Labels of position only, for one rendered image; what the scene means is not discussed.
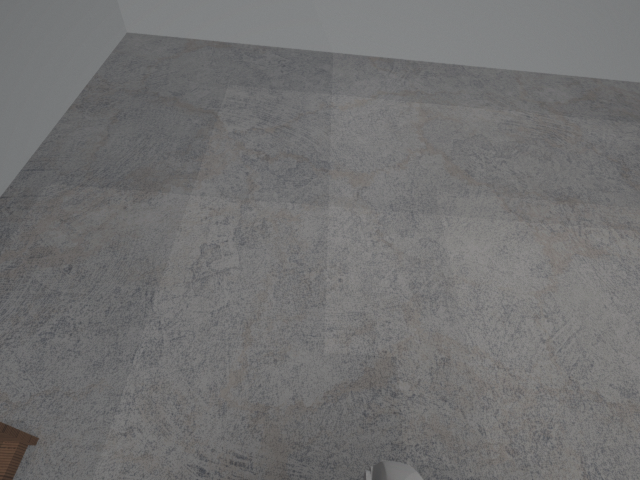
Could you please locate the wardrobe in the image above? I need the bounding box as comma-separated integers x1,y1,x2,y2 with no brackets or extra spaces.
0,422,39,480

